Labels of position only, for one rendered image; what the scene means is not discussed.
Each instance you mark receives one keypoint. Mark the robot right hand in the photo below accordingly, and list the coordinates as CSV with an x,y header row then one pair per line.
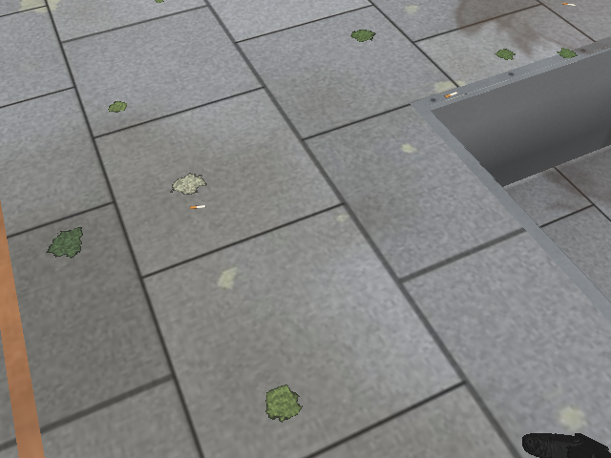
x,y
548,445

